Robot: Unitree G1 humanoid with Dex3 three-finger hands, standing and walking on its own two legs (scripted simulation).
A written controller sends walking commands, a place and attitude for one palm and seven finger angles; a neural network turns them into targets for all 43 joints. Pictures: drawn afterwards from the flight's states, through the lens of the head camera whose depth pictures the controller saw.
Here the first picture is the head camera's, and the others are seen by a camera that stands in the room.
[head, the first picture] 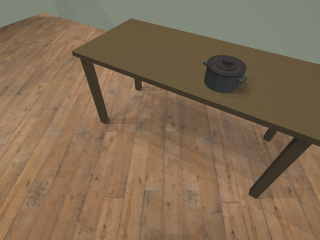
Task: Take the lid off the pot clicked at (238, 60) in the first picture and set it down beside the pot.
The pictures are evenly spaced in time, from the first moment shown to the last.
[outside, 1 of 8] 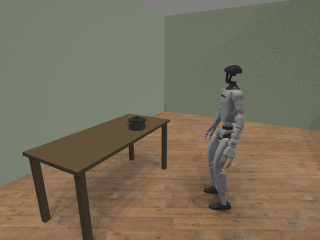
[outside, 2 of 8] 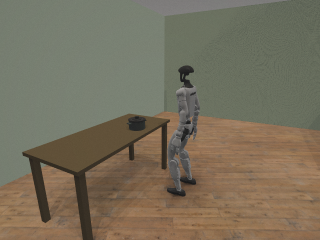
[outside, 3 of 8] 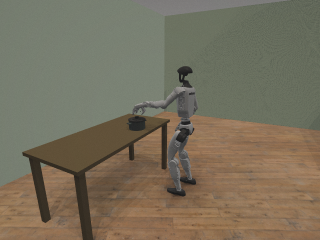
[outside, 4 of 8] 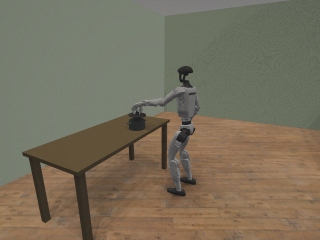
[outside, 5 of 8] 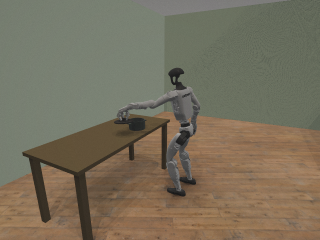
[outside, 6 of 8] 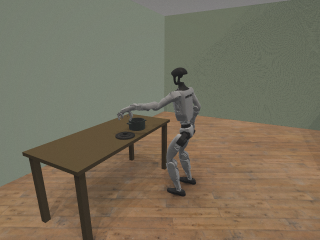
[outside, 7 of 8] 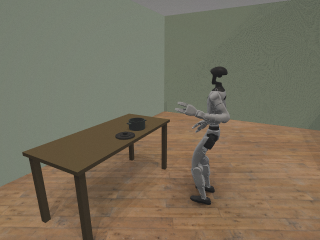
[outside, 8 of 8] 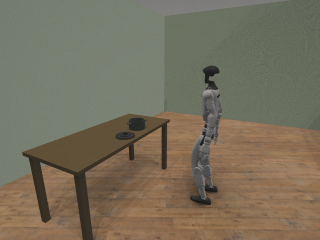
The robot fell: no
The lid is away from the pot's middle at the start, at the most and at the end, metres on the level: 0.00 0.26 0.26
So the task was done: yes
